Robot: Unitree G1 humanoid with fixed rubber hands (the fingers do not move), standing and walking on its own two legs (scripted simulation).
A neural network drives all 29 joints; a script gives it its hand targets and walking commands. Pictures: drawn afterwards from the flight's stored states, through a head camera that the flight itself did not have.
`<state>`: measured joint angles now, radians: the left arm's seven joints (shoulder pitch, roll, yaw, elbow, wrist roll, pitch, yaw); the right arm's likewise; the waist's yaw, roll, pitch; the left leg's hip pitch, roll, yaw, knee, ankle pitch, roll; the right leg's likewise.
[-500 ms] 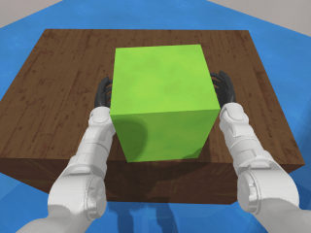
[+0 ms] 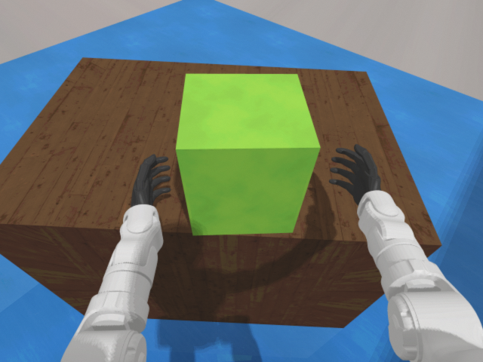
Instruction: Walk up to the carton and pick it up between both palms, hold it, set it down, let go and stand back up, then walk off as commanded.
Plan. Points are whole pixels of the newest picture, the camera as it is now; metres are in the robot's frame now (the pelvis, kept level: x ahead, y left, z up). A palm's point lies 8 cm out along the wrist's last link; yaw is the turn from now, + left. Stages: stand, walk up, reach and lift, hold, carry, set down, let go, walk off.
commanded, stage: set down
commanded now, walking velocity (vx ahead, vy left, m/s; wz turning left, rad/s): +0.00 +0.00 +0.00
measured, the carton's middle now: (242, 158) +0.48 +0.00 +0.05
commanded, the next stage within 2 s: none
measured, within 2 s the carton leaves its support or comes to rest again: neither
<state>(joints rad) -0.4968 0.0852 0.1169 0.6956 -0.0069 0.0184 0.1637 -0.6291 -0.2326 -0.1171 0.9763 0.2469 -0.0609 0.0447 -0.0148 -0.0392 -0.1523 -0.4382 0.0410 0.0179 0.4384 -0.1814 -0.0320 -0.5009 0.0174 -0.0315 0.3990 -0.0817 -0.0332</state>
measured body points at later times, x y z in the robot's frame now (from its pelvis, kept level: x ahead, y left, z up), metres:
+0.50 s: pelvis -0.03 +0.00 -0.01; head -0.04 +0.03 +0.44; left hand +0.35 +0.19 +0.05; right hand +0.36 -0.20 +0.08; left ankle +0.01 +0.14 -0.74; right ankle +0.06 -0.09 -0.74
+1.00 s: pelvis +0.01 +0.00 +0.00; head +0.02 +0.02 +0.45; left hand +0.28 +0.19 +0.02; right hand +0.28 -0.24 +0.02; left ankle +0.01 +0.14 -0.74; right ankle +0.06 -0.09 -0.74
